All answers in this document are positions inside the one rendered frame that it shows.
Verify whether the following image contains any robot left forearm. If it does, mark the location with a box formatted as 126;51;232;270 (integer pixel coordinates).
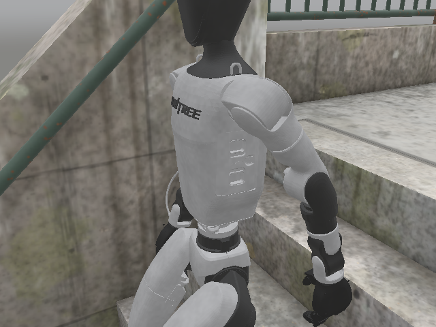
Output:
300;172;345;284

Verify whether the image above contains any robot torso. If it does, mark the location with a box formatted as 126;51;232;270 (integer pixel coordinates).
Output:
171;54;267;287

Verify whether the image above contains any robot right upper arm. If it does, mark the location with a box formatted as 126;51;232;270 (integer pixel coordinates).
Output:
169;62;196;90

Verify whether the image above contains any left robot hand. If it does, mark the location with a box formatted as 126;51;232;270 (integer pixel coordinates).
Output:
302;268;352;327

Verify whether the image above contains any right robot hand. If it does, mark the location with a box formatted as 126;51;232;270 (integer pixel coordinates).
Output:
155;222;188;277

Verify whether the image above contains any robot left upper arm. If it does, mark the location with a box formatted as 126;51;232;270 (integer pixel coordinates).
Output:
221;76;330;204

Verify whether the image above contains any robot right forearm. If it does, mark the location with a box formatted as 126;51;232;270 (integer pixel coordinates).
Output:
168;186;193;228

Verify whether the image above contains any left robot thigh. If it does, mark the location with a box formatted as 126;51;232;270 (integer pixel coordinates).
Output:
163;270;256;327

